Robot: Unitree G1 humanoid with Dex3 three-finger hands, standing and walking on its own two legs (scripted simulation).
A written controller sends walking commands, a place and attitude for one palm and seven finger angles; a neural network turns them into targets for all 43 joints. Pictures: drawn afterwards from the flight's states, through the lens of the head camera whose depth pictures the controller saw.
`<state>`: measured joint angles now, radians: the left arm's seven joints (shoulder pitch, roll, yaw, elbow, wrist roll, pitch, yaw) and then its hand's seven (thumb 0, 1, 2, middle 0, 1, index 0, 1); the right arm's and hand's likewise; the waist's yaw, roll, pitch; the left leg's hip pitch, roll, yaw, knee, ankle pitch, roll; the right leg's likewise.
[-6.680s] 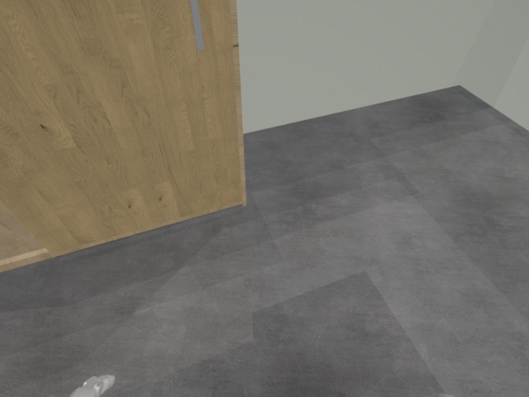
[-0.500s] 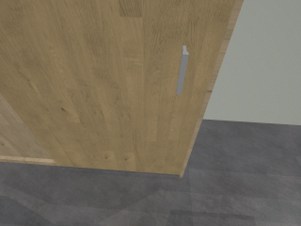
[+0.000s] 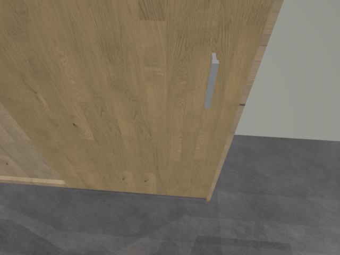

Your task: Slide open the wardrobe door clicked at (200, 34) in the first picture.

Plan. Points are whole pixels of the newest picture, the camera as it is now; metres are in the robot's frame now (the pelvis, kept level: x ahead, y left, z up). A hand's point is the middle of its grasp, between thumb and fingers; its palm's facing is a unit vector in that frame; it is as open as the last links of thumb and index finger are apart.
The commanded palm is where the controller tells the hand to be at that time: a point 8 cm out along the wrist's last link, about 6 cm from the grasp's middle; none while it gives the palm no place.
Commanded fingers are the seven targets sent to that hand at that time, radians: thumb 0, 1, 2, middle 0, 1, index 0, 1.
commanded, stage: look again from close up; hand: right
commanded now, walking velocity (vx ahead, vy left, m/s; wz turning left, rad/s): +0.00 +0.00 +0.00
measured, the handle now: (210, 81) +0.54 -0.08 +0.13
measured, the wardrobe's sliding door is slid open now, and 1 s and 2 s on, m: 0.00 0.00 0.00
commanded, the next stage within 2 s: shuffle to correct the standing spot in 0.30 s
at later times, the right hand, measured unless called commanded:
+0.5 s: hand out of the picture -0.01 -0.15 -0.18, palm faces +0.03 +0.99 -0.15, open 7.4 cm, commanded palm none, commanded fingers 0.00 -0.90 -0.90 0.20 0.30 0.20 0.30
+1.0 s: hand out of the picture +0.00 -0.10 -0.19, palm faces +0.09 +0.99 -0.08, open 7.4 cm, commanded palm none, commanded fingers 0.00 -0.90 -0.90 0.20 0.30 0.20 0.30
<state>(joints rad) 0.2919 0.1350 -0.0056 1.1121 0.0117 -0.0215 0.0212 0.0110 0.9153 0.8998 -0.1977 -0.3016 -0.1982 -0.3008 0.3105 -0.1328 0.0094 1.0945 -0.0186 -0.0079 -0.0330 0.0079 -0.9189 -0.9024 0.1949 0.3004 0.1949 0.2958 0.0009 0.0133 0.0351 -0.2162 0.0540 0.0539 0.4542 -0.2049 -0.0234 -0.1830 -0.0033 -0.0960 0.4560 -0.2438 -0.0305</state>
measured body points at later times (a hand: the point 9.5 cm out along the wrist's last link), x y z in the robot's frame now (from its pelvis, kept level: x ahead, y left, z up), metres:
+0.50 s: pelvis +0.00 +0.00 +0.00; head +0.00 +0.00 +0.45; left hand -0.01 +0.21 -0.16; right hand -0.01 -0.20 -0.16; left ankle +0.02 +0.13 -0.74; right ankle +0.00 -0.10 -0.74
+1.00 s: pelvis +0.07 +0.03 -0.01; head +0.09 +0.00 +0.44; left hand +0.10 +0.26 -0.15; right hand +0.00 -0.15 -0.18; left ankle +0.02 +0.13 -0.74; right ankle +0.07 -0.05 -0.74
